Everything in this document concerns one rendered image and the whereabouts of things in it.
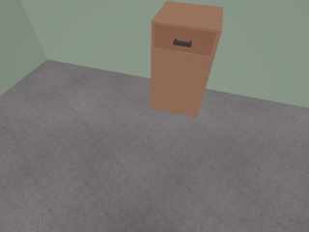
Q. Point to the drawer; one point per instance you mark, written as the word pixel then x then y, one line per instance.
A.
pixel 202 41

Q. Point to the handle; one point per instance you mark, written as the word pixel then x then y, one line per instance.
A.
pixel 181 43

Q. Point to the cabinet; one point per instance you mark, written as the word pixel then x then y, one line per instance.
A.
pixel 179 79

